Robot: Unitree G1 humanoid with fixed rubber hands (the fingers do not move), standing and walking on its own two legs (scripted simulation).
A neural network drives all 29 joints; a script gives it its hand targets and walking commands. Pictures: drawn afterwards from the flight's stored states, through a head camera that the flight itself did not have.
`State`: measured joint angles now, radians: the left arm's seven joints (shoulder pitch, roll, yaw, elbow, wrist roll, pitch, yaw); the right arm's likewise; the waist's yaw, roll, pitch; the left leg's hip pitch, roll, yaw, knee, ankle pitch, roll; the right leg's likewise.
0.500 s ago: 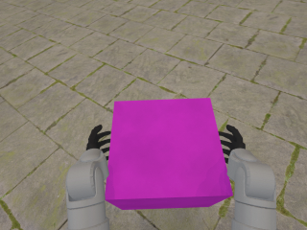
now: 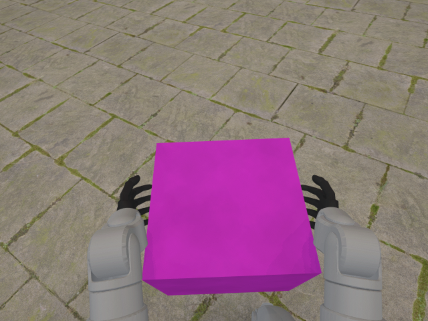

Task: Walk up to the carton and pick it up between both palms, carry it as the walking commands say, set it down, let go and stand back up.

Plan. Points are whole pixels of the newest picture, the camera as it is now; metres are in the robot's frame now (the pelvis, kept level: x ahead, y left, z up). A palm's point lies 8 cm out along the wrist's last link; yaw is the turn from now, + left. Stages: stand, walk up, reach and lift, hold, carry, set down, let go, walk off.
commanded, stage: carry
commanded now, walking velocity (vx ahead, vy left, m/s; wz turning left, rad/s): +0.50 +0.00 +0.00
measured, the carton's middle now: (225, 220) +0.32 +0.01 -0.02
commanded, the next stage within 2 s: none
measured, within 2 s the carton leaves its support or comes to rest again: neither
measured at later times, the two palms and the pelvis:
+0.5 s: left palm (157, 89) +0.59 +0.17 +0.11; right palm (296, 85) +0.62 -0.16 +0.09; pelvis +0.33 -0.01 +0.01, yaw +3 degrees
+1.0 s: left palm (178, 25) +0.92 +0.15 +0.12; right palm (283, 25) +0.94 -0.18 +0.09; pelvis +0.65 -0.03 +0.01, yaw +3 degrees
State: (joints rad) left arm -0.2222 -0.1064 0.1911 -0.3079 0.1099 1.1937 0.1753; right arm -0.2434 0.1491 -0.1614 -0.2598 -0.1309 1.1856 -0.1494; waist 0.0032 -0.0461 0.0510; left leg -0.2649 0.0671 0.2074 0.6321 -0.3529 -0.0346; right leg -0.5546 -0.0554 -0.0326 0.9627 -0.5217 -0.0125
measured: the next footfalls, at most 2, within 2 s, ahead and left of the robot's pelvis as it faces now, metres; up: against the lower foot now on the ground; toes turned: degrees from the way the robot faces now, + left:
right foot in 0.04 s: +0.19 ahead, -0.09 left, +0.00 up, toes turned -4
left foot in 0.58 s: +0.54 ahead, +0.14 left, +0.00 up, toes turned +13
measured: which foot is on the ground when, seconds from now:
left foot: down 0.00-0.06, up 0.08-0.56, down 0.58-0.90, up 0.92-1.00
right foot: up 0.00-0.02, down 0.04-0.60, up 0.62-0.86, down 0.88-1.00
